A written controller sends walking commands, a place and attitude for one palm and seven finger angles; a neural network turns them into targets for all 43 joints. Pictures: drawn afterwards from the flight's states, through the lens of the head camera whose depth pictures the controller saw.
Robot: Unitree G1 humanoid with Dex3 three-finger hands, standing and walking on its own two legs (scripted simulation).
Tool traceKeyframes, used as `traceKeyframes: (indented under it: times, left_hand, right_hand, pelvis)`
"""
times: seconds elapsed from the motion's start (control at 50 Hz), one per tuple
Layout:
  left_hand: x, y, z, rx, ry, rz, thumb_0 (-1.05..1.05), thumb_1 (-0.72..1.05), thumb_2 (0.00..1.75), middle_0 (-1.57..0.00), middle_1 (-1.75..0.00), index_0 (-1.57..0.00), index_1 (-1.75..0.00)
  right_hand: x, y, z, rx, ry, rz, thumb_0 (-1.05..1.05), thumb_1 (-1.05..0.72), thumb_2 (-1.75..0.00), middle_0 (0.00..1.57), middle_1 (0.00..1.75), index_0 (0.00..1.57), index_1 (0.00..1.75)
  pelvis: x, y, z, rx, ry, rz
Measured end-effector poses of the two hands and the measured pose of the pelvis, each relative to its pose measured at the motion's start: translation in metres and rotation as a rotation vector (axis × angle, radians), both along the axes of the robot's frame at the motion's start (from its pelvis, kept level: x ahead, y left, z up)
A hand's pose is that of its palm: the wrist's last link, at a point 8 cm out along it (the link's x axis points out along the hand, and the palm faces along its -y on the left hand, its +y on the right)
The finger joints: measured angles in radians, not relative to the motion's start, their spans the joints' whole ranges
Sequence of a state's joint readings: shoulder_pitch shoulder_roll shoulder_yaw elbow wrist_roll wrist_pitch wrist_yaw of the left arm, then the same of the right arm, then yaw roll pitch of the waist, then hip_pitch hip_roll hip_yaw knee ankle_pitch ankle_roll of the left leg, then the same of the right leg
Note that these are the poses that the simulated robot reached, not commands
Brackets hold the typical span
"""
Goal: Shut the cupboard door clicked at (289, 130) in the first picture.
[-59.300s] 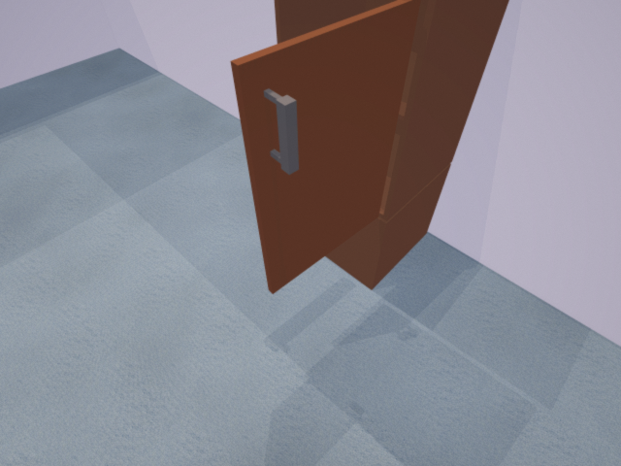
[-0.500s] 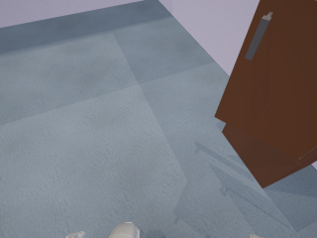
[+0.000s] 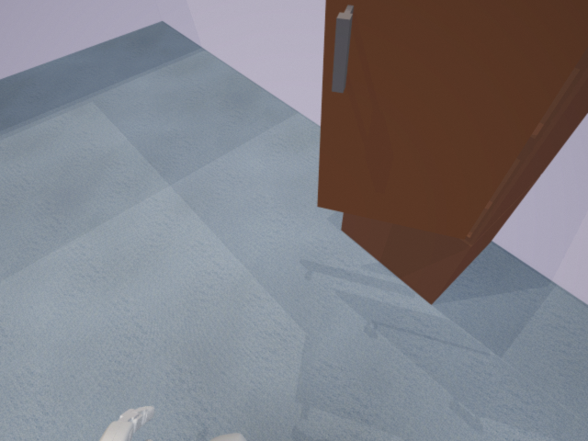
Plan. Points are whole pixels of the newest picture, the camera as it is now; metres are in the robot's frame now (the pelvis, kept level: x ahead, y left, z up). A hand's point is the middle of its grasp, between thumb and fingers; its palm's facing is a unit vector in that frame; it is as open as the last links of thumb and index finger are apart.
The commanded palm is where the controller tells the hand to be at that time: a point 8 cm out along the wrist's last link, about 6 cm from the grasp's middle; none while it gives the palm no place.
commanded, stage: turn to face it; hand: left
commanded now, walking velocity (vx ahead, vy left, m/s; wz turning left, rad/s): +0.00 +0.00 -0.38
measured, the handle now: (343, 50) +0.71 -0.06 +0.15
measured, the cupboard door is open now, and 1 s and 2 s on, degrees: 31 31 31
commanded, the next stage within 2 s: take the last steps up to it in 0.34 s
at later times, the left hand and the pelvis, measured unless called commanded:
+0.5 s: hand out of the picture +0.13 +0.19 -0.15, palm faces -0.16 -0.97 -0.20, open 7.3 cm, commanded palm none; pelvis +0.01 +0.01 +0.02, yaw -10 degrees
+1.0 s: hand (201, 438) +0.15 +0.16 -0.17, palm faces -0.23 -0.96 -0.14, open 7.3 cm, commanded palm none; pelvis +0.12 -0.01 +0.01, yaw -15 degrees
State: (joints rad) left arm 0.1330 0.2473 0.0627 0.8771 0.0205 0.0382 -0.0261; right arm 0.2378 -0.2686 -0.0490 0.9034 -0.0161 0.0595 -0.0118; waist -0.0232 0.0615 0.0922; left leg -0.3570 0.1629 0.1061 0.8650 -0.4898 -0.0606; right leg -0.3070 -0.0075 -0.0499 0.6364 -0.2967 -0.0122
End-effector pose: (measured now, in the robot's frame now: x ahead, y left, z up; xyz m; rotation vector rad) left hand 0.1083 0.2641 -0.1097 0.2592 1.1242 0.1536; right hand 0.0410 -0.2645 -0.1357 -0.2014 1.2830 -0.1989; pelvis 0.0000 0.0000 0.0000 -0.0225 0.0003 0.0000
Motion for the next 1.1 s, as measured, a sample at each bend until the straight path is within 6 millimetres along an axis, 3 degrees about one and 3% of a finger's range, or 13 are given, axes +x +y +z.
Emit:
traceKeyframes:
  times: [0.14,0.28,0.4,0.5,0.62,0.72,0.86,0.92,0.96,1.1]
  left_hand:
    - [0.002,-0.017,0.001,-0.020,0.058,-0.049,0.00,0.91,0.90,-0.20,-0.30,-0.20,-0.30]
    - [0.010,-0.009,-0.024,-0.082,0.090,-0.064,0.00,0.91,0.90,-0.20,-0.30,-0.21,-0.30]
    - [0.019,-0.009,-0.017,-0.093,0.114,-0.092,0.00,0.91,0.90,-0.20,-0.30,-0.20,-0.30]
    - [0.027,-0.021,-0.008,-0.078,0.106,-0.128,0.00,0.91,0.90,-0.20,-0.30,-0.20,-0.30]
    - [0.023,-0.041,-0.008,-0.049,0.102,-0.152,0.00,0.91,0.90,-0.20,-0.30,-0.20,-0.30]
    - [-0.001,-0.048,-0.005,-0.053,0.180,-0.125,0.00,0.91,0.90,-0.20,-0.30,-0.20,-0.30]
    - [-0.010,-0.047,-0.024,-0.098,0.318,-0.092,0.00,0.91,0.90,-0.20,-0.30,-0.20,-0.30]
    - [0.003,-0.045,-0.038,-0.109,0.361,-0.102,0.00,0.91,0.90,-0.20,-0.30,-0.20,-0.30]
    - [0.022,-0.047,-0.037,-0.105,0.370,-0.134,0.00,0.91,0.90,-0.20,-0.30,-0.20,-0.30]
    - [0.129,-0.078,-0.014,-0.100,0.202,-0.199,0.01,0.92,0.90,-0.20,-0.30,-0.20,-0.30]
  right_hand:
    - [0.000,-0.004,0.016,-0.017,-0.021,-0.059,0.01,-0.91,-0.90,0.19,0.29,0.19,0.30]
    - [0.001,0.020,0.025,-0.050,-0.071,-0.085,0.01,-0.91,-0.90,0.19,0.29,0.19,0.30]
    - [-0.020,0.041,0.032,-0.027,-0.029,-0.115,0.00,-0.91,-0.90,0.20,0.29,0.20,0.30]
    - [-0.042,0.043,0.024,0.018,0.017,-0.167,0.00,-0.90,-0.90,0.20,0.30,0.20,0.30]
    - [-0.063,0.024,0.001,0.061,0.068,-0.232,0.01,-0.90,-0.90,0.20,0.30,0.20,0.30]
    - [-0.041,0.007,0.014,0.047,0.047,-0.232,0.01,-0.91,-0.90,0.20,0.29,0.20,0.30]
    - [0.021,0.000,0.025,-0.004,-0.036,-0.203,0.01,-0.91,-0.90,0.19,0.29,0.19,0.30]
    - [0.042,0.003,0.022,-0.029,-0.072,-0.202,0.00,-0.91,-0.90,0.19,0.29,0.19,0.30]
    - [0.045,0.006,0.024,-0.028,-0.073,-0.221,0.00,-0.91,-0.90,0.20,0.29,0.19,0.30]
    - [0.025,0.018,0.027,0.045,0.072,-0.293,0.00,-0.91,-0.90,0.20,0.29,0.20,0.30]
  pelvis:
    - [0.005,0.004,0.012,0.020,0.013,-0.055]
    - [0.013,0.021,0.005,0.007,0.015,-0.111]
    - [0.015,0.022,0.017,-0.007,0.006,-0.151]
    - [0.014,0.015,0.019,-0.012,0.005,-0.178]
    - [0.020,-0.004,0.009,0.002,0.001,-0.201]
    - [0.038,-0.009,0.019,0.011,0.004,-0.209]
    - [0.077,-0.009,0.015,0.001,0.008,-0.213]
    - [0.096,-0.007,0.005,0.004,0.002,-0.243]
    - [0.105,-0.010,0.007,0.010,-0.003,-0.262]
    - [0.141,-0.032,0.024,0.009,-0.001,-0.270]
